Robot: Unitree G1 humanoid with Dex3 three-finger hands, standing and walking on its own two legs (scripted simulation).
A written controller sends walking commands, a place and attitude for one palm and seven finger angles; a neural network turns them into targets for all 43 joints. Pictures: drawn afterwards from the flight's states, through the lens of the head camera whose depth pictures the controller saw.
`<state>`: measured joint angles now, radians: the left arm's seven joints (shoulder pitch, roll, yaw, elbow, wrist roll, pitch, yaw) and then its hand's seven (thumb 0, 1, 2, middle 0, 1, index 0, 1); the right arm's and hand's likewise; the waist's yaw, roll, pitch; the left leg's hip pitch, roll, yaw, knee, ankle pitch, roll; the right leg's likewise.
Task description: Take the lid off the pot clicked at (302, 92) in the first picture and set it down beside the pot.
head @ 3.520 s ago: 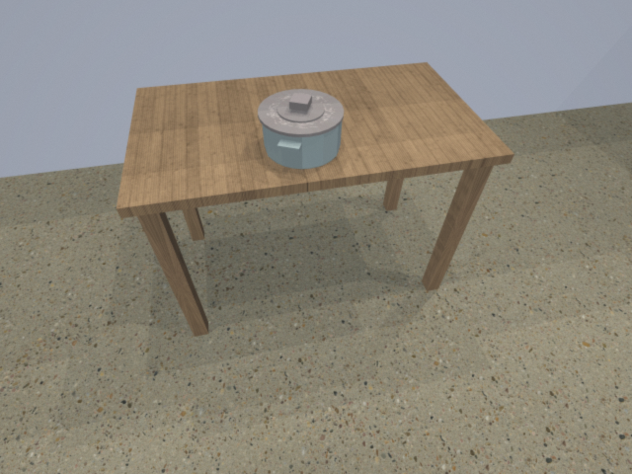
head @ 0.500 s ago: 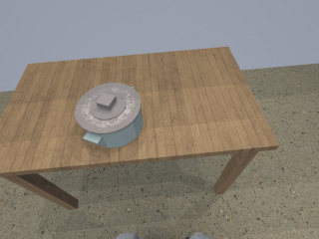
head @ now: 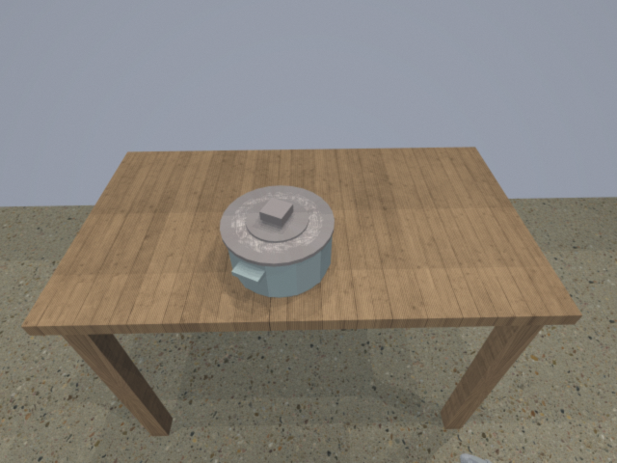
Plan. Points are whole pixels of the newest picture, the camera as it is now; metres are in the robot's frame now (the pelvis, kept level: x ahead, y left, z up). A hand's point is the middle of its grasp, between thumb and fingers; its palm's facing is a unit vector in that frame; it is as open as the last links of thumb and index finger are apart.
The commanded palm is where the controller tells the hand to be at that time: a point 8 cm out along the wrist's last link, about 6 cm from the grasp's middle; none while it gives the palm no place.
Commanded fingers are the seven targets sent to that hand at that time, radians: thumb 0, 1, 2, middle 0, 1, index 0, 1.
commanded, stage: come to a stop and stand still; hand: left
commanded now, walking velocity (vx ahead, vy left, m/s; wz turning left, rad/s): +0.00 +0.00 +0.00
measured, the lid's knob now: (276, 211) +0.52 +0.12 +0.03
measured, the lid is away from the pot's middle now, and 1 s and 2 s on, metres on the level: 0.00 0.00 0.00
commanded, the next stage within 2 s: look again from close up in 1.32 s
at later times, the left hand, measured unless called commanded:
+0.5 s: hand out of the picture +0.00 +0.25 -0.15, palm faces -0.01 -0.98 -0.20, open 7.3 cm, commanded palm none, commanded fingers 0.00 0.90 0.90 -0.20 -0.30 -0.20 -0.30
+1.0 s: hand out of the picture +0.01 +0.23 -0.16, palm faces +0.00 -0.99 -0.15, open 7.4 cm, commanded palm none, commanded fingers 0.00 0.90 0.90 -0.20 -0.30 -0.20 -0.30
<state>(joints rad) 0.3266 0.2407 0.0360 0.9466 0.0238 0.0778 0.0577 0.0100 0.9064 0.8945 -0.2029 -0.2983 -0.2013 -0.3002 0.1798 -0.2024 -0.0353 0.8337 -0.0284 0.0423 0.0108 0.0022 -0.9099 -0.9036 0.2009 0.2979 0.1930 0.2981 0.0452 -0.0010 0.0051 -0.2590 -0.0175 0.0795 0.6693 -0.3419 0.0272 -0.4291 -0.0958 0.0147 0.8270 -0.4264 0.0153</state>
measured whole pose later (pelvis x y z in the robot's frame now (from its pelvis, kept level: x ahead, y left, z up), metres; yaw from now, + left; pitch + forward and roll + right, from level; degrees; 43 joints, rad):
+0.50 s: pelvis -0.03 +0.07 +0.02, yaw -1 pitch -1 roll +0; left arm 0.30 0.18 -0.01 1.00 0.02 0.02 0.03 0.01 0.92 0.89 -0.20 -0.30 -0.20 -0.30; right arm 0.38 -0.15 0.01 1.02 -0.01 0.01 -0.02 0.01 -0.91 -0.90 0.20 0.30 0.19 0.30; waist -0.01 -0.01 0.01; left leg -0.21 -0.06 0.08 0.45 -0.23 0.08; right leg -0.26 -0.02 0.03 0.48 -0.21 -0.01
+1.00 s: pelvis +0.02 +0.08 +0.02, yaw -2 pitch -1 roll +0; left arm 0.33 0.12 -0.02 1.10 0.01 0.01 0.04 0.01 0.91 0.89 -0.20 -0.30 -0.20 -0.30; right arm 0.30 -0.15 0.01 1.07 -0.01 -0.03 -0.04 0.01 -0.92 -0.90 0.20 0.30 0.20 0.30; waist 0.01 -0.01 0.01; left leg -0.14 -0.07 0.08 0.44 -0.29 0.09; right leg -0.19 -0.03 0.03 0.46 -0.26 0.04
